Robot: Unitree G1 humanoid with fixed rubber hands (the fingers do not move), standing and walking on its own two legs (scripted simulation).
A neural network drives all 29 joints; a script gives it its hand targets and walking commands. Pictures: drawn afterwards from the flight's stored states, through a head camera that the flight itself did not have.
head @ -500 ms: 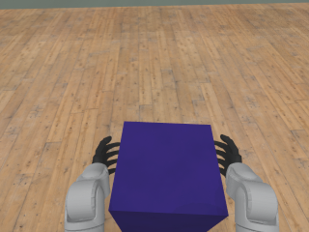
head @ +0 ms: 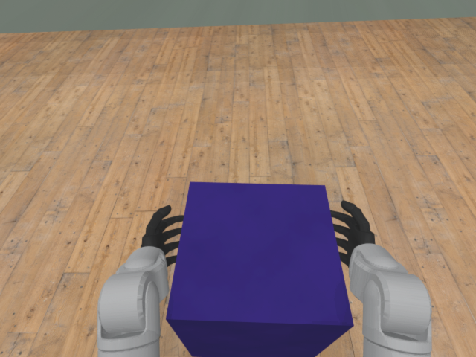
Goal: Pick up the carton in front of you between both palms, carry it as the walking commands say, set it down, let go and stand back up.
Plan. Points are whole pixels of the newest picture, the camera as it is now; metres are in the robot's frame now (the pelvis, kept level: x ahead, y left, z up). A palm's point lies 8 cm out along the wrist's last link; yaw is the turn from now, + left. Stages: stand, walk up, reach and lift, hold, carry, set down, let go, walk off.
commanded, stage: carry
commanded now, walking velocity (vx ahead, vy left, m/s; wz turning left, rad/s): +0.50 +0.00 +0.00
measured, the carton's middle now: (253, 277) +0.27 +0.00 +0.01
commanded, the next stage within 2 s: none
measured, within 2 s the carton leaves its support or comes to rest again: neither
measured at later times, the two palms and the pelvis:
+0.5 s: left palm (193, 114) +0.62 +0.13 +0.08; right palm (326, 111) +0.61 -0.16 +0.09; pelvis +0.35 -0.01 -0.01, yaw -1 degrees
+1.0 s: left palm (202, 58) +0.95 +0.15 +0.06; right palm (299, 51) +0.95 -0.15 +0.07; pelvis +0.68 +0.00 -0.02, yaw -1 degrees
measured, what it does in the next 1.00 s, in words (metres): walks ahead: left foot, then right foot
